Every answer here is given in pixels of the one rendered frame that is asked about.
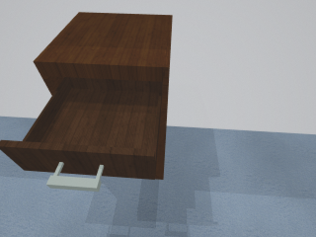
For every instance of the cabinet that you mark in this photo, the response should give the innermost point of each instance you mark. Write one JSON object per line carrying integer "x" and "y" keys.
{"x": 116, "y": 46}

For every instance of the handle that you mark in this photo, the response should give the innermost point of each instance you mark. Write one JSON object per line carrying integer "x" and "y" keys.
{"x": 75, "y": 183}

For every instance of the drawer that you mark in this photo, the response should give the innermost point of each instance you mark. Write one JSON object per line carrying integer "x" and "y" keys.
{"x": 89, "y": 122}

